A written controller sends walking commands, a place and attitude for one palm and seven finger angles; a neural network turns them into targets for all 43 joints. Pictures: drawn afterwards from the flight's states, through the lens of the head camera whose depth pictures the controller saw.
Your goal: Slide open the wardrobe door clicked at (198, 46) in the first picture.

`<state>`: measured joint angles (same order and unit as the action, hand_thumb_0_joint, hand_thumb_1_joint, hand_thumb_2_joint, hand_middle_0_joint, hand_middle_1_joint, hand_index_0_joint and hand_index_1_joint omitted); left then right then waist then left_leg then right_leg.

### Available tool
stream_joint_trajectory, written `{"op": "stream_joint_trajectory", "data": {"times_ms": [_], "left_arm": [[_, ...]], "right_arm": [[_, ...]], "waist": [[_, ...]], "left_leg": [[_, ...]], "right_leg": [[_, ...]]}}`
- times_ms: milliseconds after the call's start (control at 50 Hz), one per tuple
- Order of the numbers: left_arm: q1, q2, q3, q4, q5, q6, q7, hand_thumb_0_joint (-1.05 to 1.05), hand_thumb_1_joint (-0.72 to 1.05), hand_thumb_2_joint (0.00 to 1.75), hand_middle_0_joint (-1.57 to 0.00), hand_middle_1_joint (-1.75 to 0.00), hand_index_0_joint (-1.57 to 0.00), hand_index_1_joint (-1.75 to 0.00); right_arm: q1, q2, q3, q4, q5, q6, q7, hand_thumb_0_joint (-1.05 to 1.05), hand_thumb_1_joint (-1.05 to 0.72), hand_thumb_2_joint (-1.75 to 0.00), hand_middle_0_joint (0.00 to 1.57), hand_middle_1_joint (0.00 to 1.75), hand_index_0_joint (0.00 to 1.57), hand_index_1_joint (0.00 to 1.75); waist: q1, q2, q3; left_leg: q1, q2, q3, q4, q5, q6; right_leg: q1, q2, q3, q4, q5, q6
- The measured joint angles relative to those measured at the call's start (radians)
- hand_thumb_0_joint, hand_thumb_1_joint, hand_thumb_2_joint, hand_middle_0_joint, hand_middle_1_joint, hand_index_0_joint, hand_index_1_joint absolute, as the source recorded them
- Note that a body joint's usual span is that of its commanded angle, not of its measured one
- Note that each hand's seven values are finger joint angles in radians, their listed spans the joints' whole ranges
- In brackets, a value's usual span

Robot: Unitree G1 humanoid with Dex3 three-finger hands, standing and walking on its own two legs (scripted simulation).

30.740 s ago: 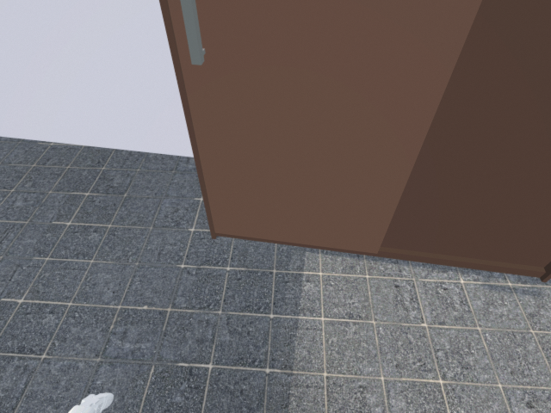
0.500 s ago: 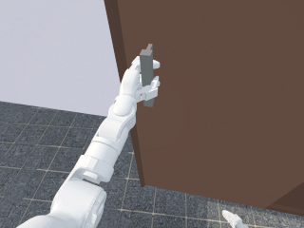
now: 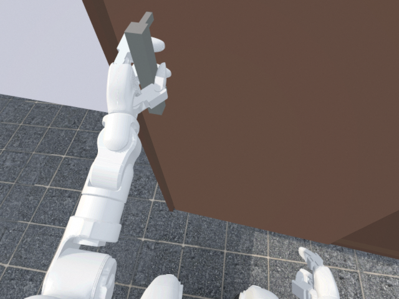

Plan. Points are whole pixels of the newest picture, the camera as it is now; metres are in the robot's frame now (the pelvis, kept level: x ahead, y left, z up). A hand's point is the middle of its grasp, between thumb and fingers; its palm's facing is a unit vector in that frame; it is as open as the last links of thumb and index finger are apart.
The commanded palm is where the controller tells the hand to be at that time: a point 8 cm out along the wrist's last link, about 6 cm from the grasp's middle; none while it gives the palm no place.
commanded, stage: step sideways, sliding the door along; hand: left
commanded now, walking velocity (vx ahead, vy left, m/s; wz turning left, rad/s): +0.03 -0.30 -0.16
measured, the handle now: (152, 67) +0.46 +0.14 +0.19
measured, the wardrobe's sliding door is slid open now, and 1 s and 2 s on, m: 0.02 0.25 0.46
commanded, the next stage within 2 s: stop walking and hold the door there in 1.90 s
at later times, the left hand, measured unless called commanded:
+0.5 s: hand (202, 91) +0.41 +0.04 +0.18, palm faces +0.31 -0.94 -0.10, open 6.7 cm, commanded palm +0.37 +0.01 +0.18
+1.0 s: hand (302, 110) +0.38 -0.11 +0.18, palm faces +0.09 -0.99 -0.09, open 6.5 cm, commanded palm +0.36 -0.13 +0.17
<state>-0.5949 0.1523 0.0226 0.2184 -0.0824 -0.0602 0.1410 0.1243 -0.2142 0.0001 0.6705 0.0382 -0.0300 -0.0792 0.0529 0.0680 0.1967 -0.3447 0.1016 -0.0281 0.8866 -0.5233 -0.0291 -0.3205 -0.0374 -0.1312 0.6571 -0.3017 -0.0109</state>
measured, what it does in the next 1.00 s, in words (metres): steps to the right: left foot, then right foot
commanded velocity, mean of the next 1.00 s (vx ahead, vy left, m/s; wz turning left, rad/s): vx -0.17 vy -0.19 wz -0.19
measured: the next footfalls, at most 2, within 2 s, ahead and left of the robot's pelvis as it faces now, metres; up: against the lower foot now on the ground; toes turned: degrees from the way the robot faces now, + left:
left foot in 0.06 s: +0.03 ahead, +0.13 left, +0.00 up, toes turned +5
right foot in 0.38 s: +0.14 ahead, -0.29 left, +0.00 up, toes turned -6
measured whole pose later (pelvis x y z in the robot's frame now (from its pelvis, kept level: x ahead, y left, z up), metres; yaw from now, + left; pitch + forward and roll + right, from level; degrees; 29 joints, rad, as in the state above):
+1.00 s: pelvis +0.05 -0.22 +0.00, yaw -3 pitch -5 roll -1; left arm -0.24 0.13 -0.05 -0.21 -0.05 -0.09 0.14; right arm 0.09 -0.15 0.05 0.53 0.02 -0.13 0.03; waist 0.12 0.09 0.25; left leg -0.19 0.25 0.10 0.71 -0.40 -0.11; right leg -0.33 -0.01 -0.10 0.65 -0.20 0.00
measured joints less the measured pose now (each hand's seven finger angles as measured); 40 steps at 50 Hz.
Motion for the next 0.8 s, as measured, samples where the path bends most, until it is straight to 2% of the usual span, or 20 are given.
{"op": "stream_joint_trajectory", "data": {"times_ms": [20, 60, 120, 180, 280, 340, 380, 400, 420, 440, 480, 500, 540, 560, 580, 600, 640, 700, 740, 800], "left_arm": [[0.002, -0.004, -0.005, -0.027, 0.005, 0.008, 0.001, -0.05, 0.68, 0.83, -0.46, -1.41, -0.27, -1.40], [0.007, -0.004, -0.011, -0.079, 0.009, 0.019, 0.006, -0.04, 0.69, 0.82, -0.46, -1.41, -0.25, -1.39], [-0.003, 0.016, -0.025, -0.113, 0.012, 0.000, -0.010, -0.05, 0.70, 0.80, -0.46, -1.41, -0.23, -1.37], [0.029, 0.025, -0.027, -0.148, 0.020, -0.012, -0.026, -0.05, 0.70, 0.80, -0.46, -1.41, -0.23, -1.36], [0.089, 0.042, -0.014, -0.207, 0.024, -0.020, -0.039, -0.06, 0.68, 0.82, -0.46, -1.41, -0.24, -1.34], [0.122, 0.061, 0.015, -0.232, 0.013, -0.013, -0.031, -0.07, 0.67, 0.83, -0.46, -1.41, -0.25, -1.33], [0.134, 0.076, 0.040, -0.239, 0.004, 0.005, -0.026, -0.07, 0.65, 0.83, -0.46, -1.41, -0.25, -1.31], [0.142, 0.072, 0.058, -0.241, 0.004, 0.010, -0.019, -0.08, 0.64, 0.83, -0.46, -1.41, -0.25, -1.30], [0.157, 0.059, 0.078, -0.248, 0.005, 0.011, -0.008, -0.08, 0.64, 0.83, -0.46, -1.41, -0.24, -1.29], [0.177, 0.044, 0.094, -0.264, 0.004, 0.014, 0.003, -0.09, 0.63, 0.83, -0.46, -1.41, -0.24, -1.29], [0.219, 0.011, 0.108, -0.315, -0.005, 0.029, 0.023, -0.08, 0.64, 0.83, -0.46, -1.41, -0.23, -1.30], [0.236, -0.004, 0.106, -0.344, -0.004, 0.034, 0.031, -0.08, 0.65, 0.83, -0.46, -1.41, -0.22, -1.31], [0.265, -0.031, 0.088, -0.397, 0.017, 0.028, 0.044, -0.07, 0.65, 0.81, -0.46, -1.41, -0.22, -1.33], [0.274, -0.041, 0.071, -0.422, 0.029, 0.028, 0.045, -0.06, 0.65, 0.80, -0.46, -1.41, -0.22, -1.32], [0.278, -0.044, 0.049, -0.443, 0.036, 0.030, 0.041, -0.06, 0.66, 0.80, -0.46, -1.41, -0.22, -1.31], [0.271, -0.041, 0.023, -0.449, 0.042, 0.024, 0.034, -0.06, 0.67, 0.79, -0.46, -1.41, -0.20, -1.29], [0.269, -0.041, -0.021, -0.445, 0.058, 0.000, 0.016, -0.05, 0.68, 0.78, -0.46, -1.41, -0.18, -1.26], [0.307, -0.048, -0.067, -0.457, 0.072, -0.017, 0.000, -0.04, 0.69, 0.77, -0.46, -1.41, -0.18, -1.25], [0.338, -0.052, -0.087, -0.460, 0.071, -0.034, -0.006, -0.03, 0.70, 0.77, -0.46, -1.41, -0.19, -1.26], [0.370, -0.050, -0.105, -0.467, 0.063, -0.042, -0.013, -0.03, 0.70, 0.77, -0.46, -1.41, -0.20, -1.28]], "right_arm": [[-0.015, -0.010, -0.007, 0.001, -0.003, -0.004, -0.002, 0.01, -0.91, -0.90, 0.20, 0.30, 0.20, 0.30], [-0.033, -0.028, -0.018, -0.016, -0.013, -0.016, -0.004, 0.01, -0.91, -0.90, 0.20, 0.30, 0.20, 0.30], [-0.066, -0.014, -0.040, -0.039, -0.018, -0.017, 0.024, 0.01, -0.91, -0.90, 0.19, 0.30, 0.19, 0.30], [-0.073, 0.004, -0.032, -0.058, -0.015, -0.014, 0.059, 0.01, -0.91, -0.90, 0.19, 0.30, 0.19, 0.30], [-0.057, 0.033, -0.013, -0.105, -0.015, -0.022, 0.079, 0.01, -0.91, -0.90, 0.20, 0.30, 0.20, 0.30], [-0.050, 0.044, 0.001, -0.129, -0.010, -0.044, 0.080, 0.01, -0.91, -0.90, 0.20, 0.30, 0.20, 0.30], [-0.042, 0.051, 0.011, -0.138, 0.001, -0.060, 0.079, 0.01, -0.91, -0.90, 0.20, 0.30, 0.20, 0.30], [-0.051, 0.043, 0.015, -0.132, 0.005, -0.065, 0.076, 0.01, -0.91, -0.90, 0.20, 0.30, 0.20, 0.30], [-0.070, 0.027, 0.015, -0.118, 0.003, -0.067, 0.071, 0.01, -0.91, -0.90, 0.20, 0.30, 0.20, 0.30], [-0.091, 0.009, 0.010, -0.104, -0.002, -0.070, 0.063, 0.01, -0.91, -0.90, 0.20, 0.30, 0.20, 0.30], [-0.117, -0.020, -0.008, -0.086, -0.004, -0.079, 0.046, 0.01, -0.91, -0.90, 0.20, 0.30, 0.20, 0.30], [-0.125, -0.032, -0.017, -0.080, -0.003, -0.085, 0.039, 0.01, -0.91, -0.90, 0.20, 0.30, 0.20, 0.30], [-0.125, -0.049, -0.029, -0.075, -0.002, -0.097, 0.031, 0.01, -0.91, -0.90, 0.20, 0.30, 0.20, 0.30], [-0.118, -0.057, -0.033, -0.077, -0.004, -0.099, 0.030, 0.01, -0.91, -0.90, 0.20, 0.30, 0.20, 0.30], [-0.106, -0.062, -0.039, -0.083, -0.008, -0.100, 0.031, 0.01, -0.91, -0.90, 0.20, 0.30, 0.20, 0.30], [-0.094, -0.056, -0.051, -0.087, -0.009, -0.099, 0.036, 0.01, -0.91, -0.90, 0.19, 0.30, 0.19, 0.30], [-0.067, -0.034, -0.058, -0.088, -0.008, -0.093, 0.062, 0.01, -0.91, -0.90, 0.19, 0.30, 0.19, 0.30], [-0.024, -0.003, -0.039, -0.097, -0.012, -0.100, 0.098, 0.01, -0.91, -0.90, 0.19, 0.30, 0.19, 0.30], [-0.003, 0.012, -0.024, -0.108, -0.015, -0.104, 0.115, 0.01, -0.91, -0.90, 0.19, 0.30, 0.19, 0.30], [0.011, 0.032, -0.002, -0.125, -0.022, -0.104, 0.124, 0.01, -0.91, -0.90, 0.19, 0.30, 0.20, 0.30]], "waist": [[0.002, -0.007, 0.007], [0.007, -0.010, 0.008], [0.044, -0.041, 0.062], [0.066, -0.035, 0.071], [0.116, -0.009, 0.075], [0.128, 0.011, 0.081], [0.122, 0.009, 0.074], [0.107, 0.020, 0.069], [0.087, 0.035, 0.068], [0.071, 0.044, 0.065], [0.050, 0.046, 0.063], [0.039, 0.040, 0.064], [0.014, 0.028, 0.064], [0.004, 0.027, 0.061], [0.001, 0.031, 0.054], [0.009, 0.018, 0.062], [0.040, -0.014, 0.074], [0.059, -0.027, 0.066], [0.068, -0.021, 0.058], [0.077, -0.010, 0.054]], "left_leg": [[0.002, -0.018, 0.026, -0.025, 0.006, 0.008], [0.044, -0.016, 0.072, -0.191, 0.199, 0.039], [0.068, 0.000, 0.083, -0.197, 0.162, 0.005], [0.102, 0.050, 0.066, -0.255, 0.158, -0.033], [0.169, 0.142, 0.052, -0.339, 0.187, -0.094], [0.198, 0.181, 0.043, -0.320, 0.169, -0.122], [0.181, 0.189, 0.034, -0.239, 0.136, -0.106], [0.149, 0.194, 0.022, -0.173, 0.121, -0.068], [0.106, 0.172, -0.011, -0.089, 0.059, -0.042], [0.061, 0.125, -0.033, 0.000, -0.010, -0.028], [-0.005, 0.028, -0.018, 0.123, -0.089, -0.011], [-0.021, -0.012, 0.004, 0.127, -0.102, -0.004], [-0.016, -0.062, 0.059, 0.010, -0.036, 0.002], [0.008, -0.064, 0.091, -0.093, 0.091, 0.007], [0.036, -0.049, 0.106, -0.169, 0.191, 0.031], [0.044, -0.044, 0.111, -0.170, 0.173, 0.045], [0.066, -0.030, 0.125, -0.166, 0.121, 0.047], [0.105, 0.010, 0.131, -0.219, 0.123, 0.023], [0.132, 0.039, 0.139, -0.266, 0.146, 0.007], [0.167, 0.075, 0.154, -0.320, 0.173, -0.013]], "right_leg": [[-0.005, -0.005, -0.003, -0.003, 0.001, -0.004], [-0.057, 0.000, -0.002, 0.061, 0.009, -0.001], [-0.166, 0.024, 0.083, 0.357, -0.136, 0.007], [-0.219, 0.022, 0.103, 0.473, -0.146, 0.013], [-0.192, -0.020, 0.105, 0.304, -0.046, 0.033], [-0.109, -0.027, 0.085, 0.126, 0.025, 0.040], [-0.025, -0.035, 0.068, -0.010, 0.154, 0.043], [-0.010, -0.038, 0.050, -0.009, 0.108, 0.050], [-0.018, -0.044, 0.037, 0.019, 0.058, 0.055], [-0.033, -0.055, 0.035, 0.038, 0.029, 0.058], [-0.056, -0.077, 0.048, 0.034, 0.032, 0.073], [-0.062, -0.087, 0.052, 0.024, 0.046, 0.076], [-0.074, -0.096, 0.048, 0.014, 0.066, 0.062], [-0.084, -0.092, 0.041, 0.027, 0.074, 0.059], [-0.104, -0.078, 0.039, 0.062, 0.079, 0.059], [-0.127, -0.069, 0.058, 0.132, 0.004, 0.057], [-0.172, -0.037, 0.105, 0.314, -0.145, 0.043], [-0.206, -0.006, 0.101, 0.474, -0.201, 0.035], [-0.210, -0.002, 0.083, 0.482, -0.176, 0.037], [-0.188, -0.002, 0.063, 0.389, -0.115, 0.044]]}}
